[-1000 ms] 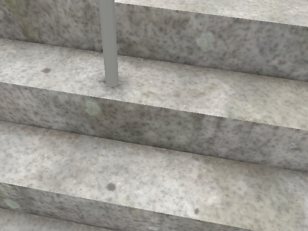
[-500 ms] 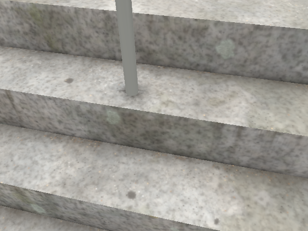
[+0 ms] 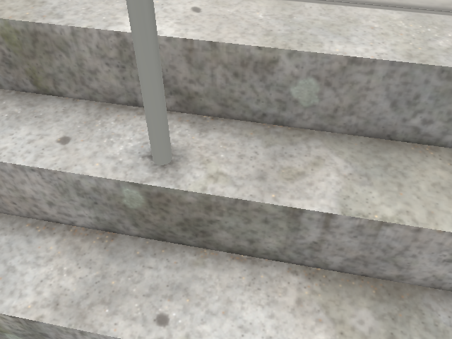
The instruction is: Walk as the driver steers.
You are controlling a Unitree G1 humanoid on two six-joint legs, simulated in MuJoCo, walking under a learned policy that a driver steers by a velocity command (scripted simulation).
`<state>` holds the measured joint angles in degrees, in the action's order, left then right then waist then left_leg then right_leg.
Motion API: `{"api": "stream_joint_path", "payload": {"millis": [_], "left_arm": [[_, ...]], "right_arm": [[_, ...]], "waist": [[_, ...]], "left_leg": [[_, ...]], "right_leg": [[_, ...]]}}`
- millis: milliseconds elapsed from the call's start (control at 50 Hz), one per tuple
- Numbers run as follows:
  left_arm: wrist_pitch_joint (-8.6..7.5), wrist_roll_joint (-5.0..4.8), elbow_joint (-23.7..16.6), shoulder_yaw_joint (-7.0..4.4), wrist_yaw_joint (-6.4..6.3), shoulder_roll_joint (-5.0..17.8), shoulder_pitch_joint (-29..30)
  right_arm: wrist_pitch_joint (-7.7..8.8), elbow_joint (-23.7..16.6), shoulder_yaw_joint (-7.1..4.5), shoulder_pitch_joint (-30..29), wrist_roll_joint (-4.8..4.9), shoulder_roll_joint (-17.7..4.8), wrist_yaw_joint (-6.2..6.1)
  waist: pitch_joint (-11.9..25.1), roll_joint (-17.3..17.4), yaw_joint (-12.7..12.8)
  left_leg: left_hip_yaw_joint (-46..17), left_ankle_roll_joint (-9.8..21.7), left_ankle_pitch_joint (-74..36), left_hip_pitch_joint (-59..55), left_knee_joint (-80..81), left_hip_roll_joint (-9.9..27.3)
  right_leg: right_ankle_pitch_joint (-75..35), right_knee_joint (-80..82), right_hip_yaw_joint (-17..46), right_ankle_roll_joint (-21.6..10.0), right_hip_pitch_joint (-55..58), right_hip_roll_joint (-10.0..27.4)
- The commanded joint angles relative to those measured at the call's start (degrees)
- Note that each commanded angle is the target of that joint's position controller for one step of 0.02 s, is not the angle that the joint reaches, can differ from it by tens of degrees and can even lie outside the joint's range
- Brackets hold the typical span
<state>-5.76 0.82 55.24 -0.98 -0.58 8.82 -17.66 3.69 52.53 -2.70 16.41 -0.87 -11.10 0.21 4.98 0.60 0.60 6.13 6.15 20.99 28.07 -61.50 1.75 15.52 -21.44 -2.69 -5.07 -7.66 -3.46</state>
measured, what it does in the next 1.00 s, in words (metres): climbs: left foot, then right foot 0.20 m higher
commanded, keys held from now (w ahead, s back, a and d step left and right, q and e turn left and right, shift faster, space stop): w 1.00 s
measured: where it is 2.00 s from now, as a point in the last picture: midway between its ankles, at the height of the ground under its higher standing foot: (250, 231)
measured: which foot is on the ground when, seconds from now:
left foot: up 0.00-0.06, down 0.08-0.38, up 0.40-0.84, down 0.86-1.00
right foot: down 0.00-0.04, up 0.06-0.32, down 0.34-0.86, up 0.88-1.00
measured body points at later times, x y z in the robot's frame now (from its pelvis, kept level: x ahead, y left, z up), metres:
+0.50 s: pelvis +0.08 -0.04 +0.12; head +0.07 -0.02 +0.57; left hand +0.18 +0.20 -0.03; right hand +0.21 -0.28 +0.02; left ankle +0.01 +0.09 -0.37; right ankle +0.15 -0.12 -0.54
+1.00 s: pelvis +0.22 -0.01 +0.18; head +0.19 +0.00 +0.62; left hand +0.37 +0.20 +0.06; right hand +0.18 -0.25 +0.03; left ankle +0.20 +0.06 -0.54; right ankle +0.16 -0.13 -0.23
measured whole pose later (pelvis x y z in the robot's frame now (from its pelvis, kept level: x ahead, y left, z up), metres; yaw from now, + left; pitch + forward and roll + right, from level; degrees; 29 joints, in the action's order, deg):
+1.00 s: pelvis +0.22 -0.01 +0.18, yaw +0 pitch +2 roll +3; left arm -5.6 1.9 46.4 -2.8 -0.5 7.0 -11.1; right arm 4.2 57.8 -2.5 27.7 -1.4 -9.4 -0.9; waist 6.9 -3.8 -0.7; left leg 11.2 5.0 20.5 17.2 -34.9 -3.1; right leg 13.0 -125.7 5.0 -7.6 -52.4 -3.7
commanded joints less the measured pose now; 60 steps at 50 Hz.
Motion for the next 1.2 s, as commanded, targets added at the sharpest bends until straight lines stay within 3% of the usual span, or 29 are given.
{"api": "stream_joint_path", "payload": {"millis": [20,60,80,100,140,200,240,280,300,340,380,400,420,460,520,620,700,740,780,840,860,880,900,940,1000,1040,1120,1160,1200], "left_arm": [[-2.71,-1.09,-3.29,-1.51,0.29,8.67,14.19],[-1.77,-1.63,-6.05,-1.18,-0.13,5.09,22.10],[-1.58,0.31,-6.30,0.48,0.87,-2.91,22.53],[-2.04,1.07,-8.67,1.25,0.75,-7.25,13.51],[-0.58,0.83,-14.37,1.09,0.07,-3.45,9.19],[1.03,2.22,-25.34,2.55,-0.69,-0.59,24.03],[3.73,-0.38,-28.69,3.43,-0.08,-0.48,29.42],[5.04,-1.48,-27.81,5.35,-0.09,-1.97,25.64],[4.82,-1.95,-23.73,4.29,0.17,-0.76,19.93],[4.61,-2.64,-17.02,2.81,-0.45,1.30,-3.48],[5.49,1.01,-12.81,-1.11,-1.64,11.21,-4.20],[7.33,2.56,-12.01,-2.89,-3.66,14.79,-6.25],[7.40,2.60,-12.26,-3.13,-3.70,12.98,5.07],[5.12,3.61,-5.94,-1.59,-3.06,4.60,9.54],[3.18,3.35,1.43,0.91,-1.21,-3.97,7.84],[-1.36,-0.09,2.77,-0.92,-1.90,3.08,2.85],[-2.80,-0.30,2.42,-2.37,-3.28,3.46,-6.09],[-3.37,-1.06,-1.36,-2.24,-2.95,2.38,4.03],[-4.03,-0.47,0.08,-3.11,-2.29,5.81,2.11],[-2.89,-0.11,-2.37,-3.65,-1.89,5.97,3.25],[-2.91,-0.28,-3.18,-3.13,-1.39,2.38,2.71],[-3.31,-1.03,-5.40,-1.69,-0.46,-5.95,1.82],[-2.33,-2.06,-5.40,-1.77,-0.46,-5.92,-7.88],[-1.83,1.60,-13.52,-1.41,0.48,-3.19,9.35],[0.50,1.25,-20.47,0.14,0.61,-3.81,15.50],[2.00,0.71,-21.98,1.28,-0.67,-5.94,15.17],[3.40,0.89,-29.82,3.43,-1.90,-6.18,26.22],[3.35,-0.29,-32.44,4.33,-0.64,-6.25,30.50],[4.36,-2.42,-27.02,4.84,0.26,-7.27,23.45]], "right_arm": [[0.13,-3.82,-1.06,12.28,0.35,-5.90,-1.16],[1.50,6.42,-0.53,34.09,2.59,-2.94,-1.90],[1.59,9.63,0.37,31.85,2.00,-1.43,-1.83],[2.18,7.16,0.54,22.01,-0.13,-3.48,-0.91],[1.72,1.17,0.18,9.63,-3.05,-5.45,0.43],[2.14,2.15,1.57,0.97,-0.68,-2.03,0.86],[3.48,3.70,2.41,3.89,1.83,-0.94,-0.12],[2.12,3.43,1.72,4.48,4.35,-4.61,-1.87],[2.54,2.91,1.21,9.34,5.52,-6.68,-3.07],[4.03,1.66,-2.42,8.03,5.11,-16.88,-2.84],[4.09,-1.38,-2.44,8.42,4.28,-10.59,1.00],[3.90,-5.07,-2.14,0.49,-1.02,-7.74,3.35],[3.50,-11.41,-0.82,-12.05,-3.77,0.39,3.56],[2.04,-18.89,2.80,-14.52,-3.74,10.41,1.64],[0.44,-12.63,3.14,3.94,-1.42,7.65,0.47],[-0.23,-14.52,3.00,-5.54,0.40,3.81,0.34],[-0.63,-12.85,1.99,-9.56,-0.51,3.31,0.42],[-1.04,-11.25,1.95,-7.99,0.09,0.96,0.54],[-1.30,-11.14,1.56,-8.50,1.85,-0.65,0.54],[0.57,-3.50,0.74,11.86,3.91,-1.11,-0.76],[1.62,0.85,0.92,18.84,2.86,-0.07,-1.69],[2.11,4.28,0.79,24.05,1.31,-0.81,-1.50],[1.68,2.08,-0.41,19.02,-1.40,-6.18,-1.54],[1.08,-0.57,-0.97,6.50,-1.01,-4.26,-1.38],[2.40,1.03,0.13,5.78,-1.03,-0.26,-1.19],[3.03,2.69,0.57,8.80,-1.87,-0.18,-0.23],[3.40,3.55,0.68,12.73,0.26,-1.57,-0.70],[2.02,3.48,-0.30,14.50,1.66,-3.63,-3.11],[0.44,2.24,-1.19,14.22,2.52,-5.78,-3.71]], "waist": [[2.01,-6.87,-14.91],[-0.70,0.33,-23.83],[-3.92,13.30,-18.79],[-4.99,14.46,-7.14],[-1.48,7.29,0.11],[-15.21,1.14,4.29],[-17.33,0.96,1.78],[-9.33,2.78,1.50],[-0.62,2.13,0.94],[17.30,13.08,8.76],[16.58,-3.96,6.79],[14.36,-12.97,8.80],[6.57,-11.17,7.93],[-6.86,-2.90,-1.23],[-9.21,1.28,-9.29],[-7.28,1.58,-6.33],[-1.69,-4.70,-0.26],[0.01,-5.41,-3.58],[-0.45,-8.24,-4.40],[2.92,-4.36,-11.75],[4.54,2.61,-11.09],[2.92,12.23,-7.71],[9.48,16.13,-1.73],[-4.16,1.93,0.49],[-12.70,-3.28,2.84],[-11.42,-2.99,2.89],[-12.68,-0.90,2.19],[-9.31,3.05,-0.34],[-0.04,3.22,-0.67]], "left_leg": [[-1.31,2.13,-4.08,-13.22,15.41,2.03],[-0.55,4.95,-32.86,-29.85,50.76,1.68],[-7.70,5.97,-47.74,-33.28,48.59,5.69],[-17.90,4.43,-71.99,-29.84,35.15,9.55],[-21.83,8.85,-41.33,-29.67,40.45,19.42],[-11.77,2.46,-12.26,-8.38,54.10,14.88],[-4.10,1.57,-20.81,4.87,63.58,8.78],[-0.54,4.36,-54.67,2.86,69.14,6.96],[-0.12,4.52,-93.17,-8.71,58.84,7.37],[-1.40,6.54,-126.09,-25.93,34.55,14.51],[-1.82,5.55,-88.71,-10.58,11.28,6.16],[-4.21,5.98,-30.17,3.23,-13.71,-5.82],[-13.86,3.31,-18.54,14.69,-48.26,-10.69],[-18.15,2.82,-15.62,31.61,-65.50,-8.68],[-15.22,1.00,-15.41,29.79,-59.82,-8.04],[-5.38,-1.30,-24.85,28.40,-40.02,-2.25],[-2.90,-1.06,-24.33,34.89,-41.80,1.99],[0.19,-0.76,-22.04,8.73,-11.59,2.44],[4.86,1.48,-8.37,-4.54,5.07,0.82],[5.25,2.39,-14.58,-17.42,36.86,-3.22],[-1.00,1.47,-18.06,-27.75,41.78,0.20],[-21.37,2.50,-51.99,-37.45,32.11,11.87],[-39.34,8.74,-38.67,-36.59,43.34,21.99],[-33.35,8.83,9.28,-22.68,50.57,20.59],[-19.79,4.69,-9.79,-9.47,50.18,18.67],[-13.63,5.28,-9.39,-11.13,49.97,14.96],[-6.89,3.75,-7.65,-9.35,58.79,9.51],[-6.46,5.64,-20.51,-15.55,65.15,11.02],[0.49,8.27,-50.23,-16.83,62.98,8.28]], "right_leg": [[-90.73,-9.88,2.59,-10.88,-2.60,11.71],[-55.71,-48.13,-3.04,-7.25,-15.97,4.35],[1.63,-80.12,-1.70,-4.16,-35.53,-3.60],[0.89,-104.20,11.87,-4.39,-47.62,-7.47],[4.52,-126.13,13.16,-4.43,-65.83,-6.45],[11.44,-110.83,10.75,-4.28,-69.07,-1.15],[5.57,-86.07,-0.38,-3.38,-53.91,0.68],[13.61,-60.87,-12.32,-3.76,-30.33,2.98],[16.09,-58.10,-14.99,-3.27,-24.36,-1.74],[16.25,-52.17,-7.64,-5.21,-16.62,-3.20],[31.53,-26.74,21.43,-11.53,-9.36,5.52],[55.49,-5.83,48.01,-17.31,-11.53,12.48],[51.51,3.25,54.67,-18.06,-20.94,14.41],[38.92,-2.29,38.60,-10.73,-30.05,15.70],[20.15,-5.03,17.26,-5.41,-33.05,11.14],[12.52,0.26,10.94,-7.99,-29.73,12.43],[11.18,2.99,18.00,-10.90,-9.81,15.89],[-3.73,5.18,5.76,-7.06,-19.63,10.36],[-7.41,4.46,6.90,-10.87,-21.44,12.85],[-39.99,-25.28,1.85,-9.83,-10.62,8.94],[-19.87,-42.54,2.11,-7.38,-19.32,6.98],[3.91,-69.69,6.34,-2.13,-42.04,-2.41],[3.80,-92.56,11.59,-0.88,-48.10,-3.12],[-2.18,-111.47,8.70,-0.90,-64.84,0.92],[-5.40,-117.67,15.17,-4.26,-65.25,2.21],[0.61,-120.40,10.43,-4.11,-69.59,0.38],[1.67,-92.56,-0.94,-3.58,-65.81,7.06],[7.87,-78.65,-1.51,-4.85,-58.63,9.82],[21.05,-54.81,-10.90,-4.46,-33.46,2.80]]}}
